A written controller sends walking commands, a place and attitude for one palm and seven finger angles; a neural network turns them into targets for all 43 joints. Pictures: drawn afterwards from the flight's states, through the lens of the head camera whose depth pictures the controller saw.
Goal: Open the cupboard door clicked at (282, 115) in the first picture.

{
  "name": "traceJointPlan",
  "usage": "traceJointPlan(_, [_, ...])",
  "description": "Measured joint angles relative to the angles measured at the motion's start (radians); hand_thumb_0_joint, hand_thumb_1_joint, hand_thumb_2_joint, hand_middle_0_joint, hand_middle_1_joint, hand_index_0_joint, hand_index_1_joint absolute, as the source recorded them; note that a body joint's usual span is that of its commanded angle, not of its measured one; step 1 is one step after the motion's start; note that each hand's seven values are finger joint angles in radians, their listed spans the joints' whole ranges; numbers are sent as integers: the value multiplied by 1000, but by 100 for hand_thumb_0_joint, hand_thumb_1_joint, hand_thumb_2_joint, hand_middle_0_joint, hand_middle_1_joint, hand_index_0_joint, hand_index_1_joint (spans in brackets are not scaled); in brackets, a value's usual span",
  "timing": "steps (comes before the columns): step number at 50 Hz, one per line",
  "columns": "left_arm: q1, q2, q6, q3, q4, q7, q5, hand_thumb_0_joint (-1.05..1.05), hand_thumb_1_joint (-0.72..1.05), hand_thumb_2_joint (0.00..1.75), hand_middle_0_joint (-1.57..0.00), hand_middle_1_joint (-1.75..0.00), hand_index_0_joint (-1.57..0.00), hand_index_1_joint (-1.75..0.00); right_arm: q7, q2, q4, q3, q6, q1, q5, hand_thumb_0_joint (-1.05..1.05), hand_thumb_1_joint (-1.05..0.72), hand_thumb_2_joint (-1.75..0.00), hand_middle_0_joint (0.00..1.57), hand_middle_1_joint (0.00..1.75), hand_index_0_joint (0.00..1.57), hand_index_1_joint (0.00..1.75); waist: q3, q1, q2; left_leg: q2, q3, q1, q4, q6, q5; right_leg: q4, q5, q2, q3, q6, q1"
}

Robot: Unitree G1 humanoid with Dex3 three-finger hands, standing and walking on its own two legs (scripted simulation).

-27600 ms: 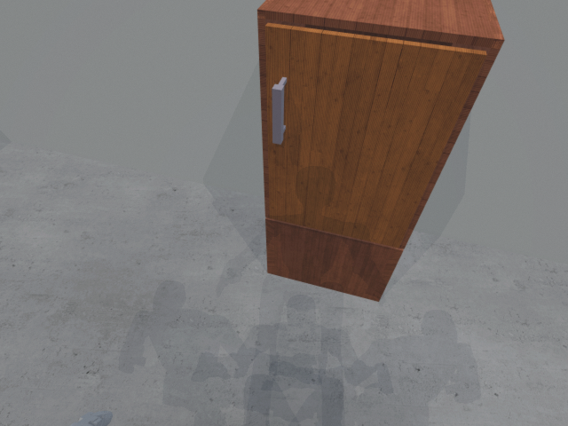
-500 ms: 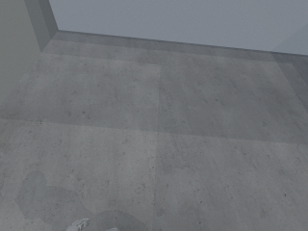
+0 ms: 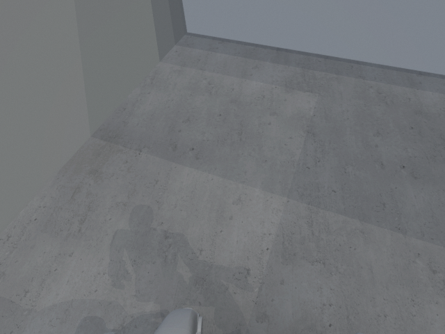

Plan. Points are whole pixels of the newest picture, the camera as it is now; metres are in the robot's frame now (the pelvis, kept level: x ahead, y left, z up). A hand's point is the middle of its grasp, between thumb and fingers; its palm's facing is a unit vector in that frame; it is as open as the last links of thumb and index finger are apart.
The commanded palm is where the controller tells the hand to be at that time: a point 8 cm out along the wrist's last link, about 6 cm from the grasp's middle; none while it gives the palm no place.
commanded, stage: turn to face it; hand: left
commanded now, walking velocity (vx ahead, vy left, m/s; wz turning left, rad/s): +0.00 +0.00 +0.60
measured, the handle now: out of the picture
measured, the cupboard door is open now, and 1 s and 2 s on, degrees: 41 41 41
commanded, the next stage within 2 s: none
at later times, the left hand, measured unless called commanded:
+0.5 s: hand out of the picture +0.03 +0.23 -0.16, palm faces +0.34 -0.90 -0.27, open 7.4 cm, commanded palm none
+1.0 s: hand out of the picture -0.05 +0.18 -0.19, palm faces +0.60 -0.76 -0.24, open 7.4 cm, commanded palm none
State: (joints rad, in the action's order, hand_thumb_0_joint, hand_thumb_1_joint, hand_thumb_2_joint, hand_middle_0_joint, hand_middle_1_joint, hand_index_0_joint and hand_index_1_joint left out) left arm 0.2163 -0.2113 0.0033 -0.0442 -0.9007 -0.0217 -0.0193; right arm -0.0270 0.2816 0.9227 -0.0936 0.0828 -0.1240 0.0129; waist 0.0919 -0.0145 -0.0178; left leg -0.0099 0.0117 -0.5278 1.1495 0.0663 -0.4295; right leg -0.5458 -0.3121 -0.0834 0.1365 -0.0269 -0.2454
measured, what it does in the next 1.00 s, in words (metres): steps on the spot, turning left: left foot, then right foot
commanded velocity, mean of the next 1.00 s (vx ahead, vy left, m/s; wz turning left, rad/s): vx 0.00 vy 0.00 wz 0.60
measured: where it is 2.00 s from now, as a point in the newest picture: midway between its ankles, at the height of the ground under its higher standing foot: outside the picture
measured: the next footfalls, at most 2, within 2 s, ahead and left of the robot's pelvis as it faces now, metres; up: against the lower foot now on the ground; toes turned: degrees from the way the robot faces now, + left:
left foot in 0.26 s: +0.02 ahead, +0.13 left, +0.00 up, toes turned +16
right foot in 0.58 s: +0.11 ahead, -0.13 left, +0.00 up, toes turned +18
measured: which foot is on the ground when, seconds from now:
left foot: up 0.00-0.24, down 0.26-0.56, up 0.58-0.88, down 0.90-1.00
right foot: down 0.00-0.26, up 0.28-0.56, down 0.58-0.88, up 0.90-1.00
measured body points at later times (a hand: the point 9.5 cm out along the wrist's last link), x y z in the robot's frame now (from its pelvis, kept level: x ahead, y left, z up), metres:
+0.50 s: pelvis +0.01 -0.01 -0.01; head +0.06 +0.01 +0.44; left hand +0.01 +0.28 -0.14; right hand +0.18 -0.22 -0.15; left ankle -0.02 +0.12 -0.74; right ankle +0.06 -0.15 -0.70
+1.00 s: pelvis +0.02 -0.03 -0.01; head +0.05 +0.02 +0.43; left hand -0.08 +0.22 -0.17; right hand +0.25 -0.18 -0.14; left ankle -0.04 +0.07 -0.74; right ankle +0.08 -0.16 -0.69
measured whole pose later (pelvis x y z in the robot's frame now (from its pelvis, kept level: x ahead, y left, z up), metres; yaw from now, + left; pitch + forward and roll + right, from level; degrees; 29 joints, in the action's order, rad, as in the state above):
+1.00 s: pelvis +0.02 -0.03 -0.01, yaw +37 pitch +1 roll +1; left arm 0.18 -0.26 0.06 -0.07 -0.92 -0.01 -0.01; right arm -0.02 0.22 0.89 -0.05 0.03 -0.15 0.02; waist 0.11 -0.01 0.06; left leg -0.01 0.04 -0.33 0.63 -0.01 -0.31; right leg -1.05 -0.52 -0.12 0.07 0.07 -0.45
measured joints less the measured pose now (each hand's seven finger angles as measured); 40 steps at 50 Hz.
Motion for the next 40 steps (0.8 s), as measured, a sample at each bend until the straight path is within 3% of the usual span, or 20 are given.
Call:
traceJointPlan(4, [27,12,-5,9,-8,2,-1,1,91,89,-20,-30,-20,-30,-6,-10,-4,11,2,24,-4,0,-91,-90,20,30,19,30,11,7,28,-17,35,52,-122,12,-5,41,9,-23,53,-2,35])
traceJointPlan(9, [46,13,-6,7,-19,8,-6,1,90,89,-20,-30,-20,-30,-9,-30,-14,29,-3,64,-8,0,-91,-90,20,30,19,30,31,33,54,-20,77,147,-350,-3,-17,8,-20,-49,119,5,39])
traceJointPlan(12, [61,-1,0,-3,-30,14,-1,1,90,89,-20,-30,-20,-30,-11,-42,-35,39,-19,76,-7,0,-91,-90,20,30,19,30,29,39,68,-11,105,229,-534,-25,93,-72,-67,-74,154,21,15])
traceJointPlan(13, [68,-4,6,-6,-31,17,3,1,90,89,-20,-30,-20,-30,-13,-38,-47,41,-30,73,-3,0,-91,-90,20,30,19,30,18,35,58,-17,91,243,-578,-59,183,-139,-90,-75,154,37,-16])
traceJointPlan(16, [35,-35,45,-17,-43,12,2,1,90,89,-20,-30,-20,-30,-2,-58,-56,47,-49,64,1,0,-91,-90,20,30,20,30,27,38,78,-2,63,214,-510,-87,118,-411,-235,-55,14,84,-135])
traceJointPlan(20, [-20,-51,57,-31,-31,15,3,1,91,89,-20,-30,-20,-30,13,-72,-44,52,-46,25,5,0,-91,-90,20,30,20,30,22,36,63,2,9,229,-563,-66,132,-531,-168,-19,-84,104,-225])
traceJointPlan(24, [-54,-48,45,-31,6,20,6,1,91,89,-20,-30,-20,-30,13,-68,-25,48,-37,-7,9,0,-91,-90,20,30,20,30,17,25,30,-1,-41,236,-600,-55,162,-393,-135,3,-113,105,-206])
traceJointPlan(28, [-64,-44,22,-25,39,21,7,1,91,89,-20,-30,-20,-30,11,-59,-17,35,-23,-37,6,0,-91,-90,21,30,20,30,3,6,2,3,-93,202,-558,-27,146,-112,-41,35,-101,94,-93])
traceJointPlan(30, [-64,-34,4,-19,48,15,-1,1,91,89,-20,-30,-20,-30,9,-45,-13,22,-15,-43,0,0,-91,-90,21,30,20,30,2,1,-10,12,-98,147,-429,-32,32,-82,-5,31,-83,49,-81])
traceJointPlan(32, [-62,-14,-2,-9,50,9,-3,0,91,89,-20,-30,-20,-30,8,-28,-3,10,-4,-40,0,0,-91,-90,20,30,20,30,14,-6,-19,24,-74,79,-204,-31,-62,-95,-17,14,-56,29,-69])
traceJointPlan(35, [-45,7,4,1,44,3,-4,0,91,89,-20,-30,-20,-30,0,-18,7,5,6,-33,0,0,-91,-90,20,30,20,30,18,-15,-8,9,-16,30,-18,-14,-43,-49,-6,-10,-23,28,-27])
traceJointPlan(37, [-36,12,8,6,35,4,-6,0,91,89,-20,-30,-20,-30,-6,-24,6,7,7,-29,-2,0,-91,-90,20,30,20,30,19,-21,13,-4,19,45,-53,-3,-36,-18,5,-28,0,30,-5])
traceJointPlan(40, [-29,13,6,9,28,8,-9,0,90,89,-20,-30,-20,-30,-11,-35,3,15,1,-23,-6,0,-91,-90,20,30,19,30,23,-15,45,-15,59,102,-220,1,-40,-4,6,-54,35,35,10])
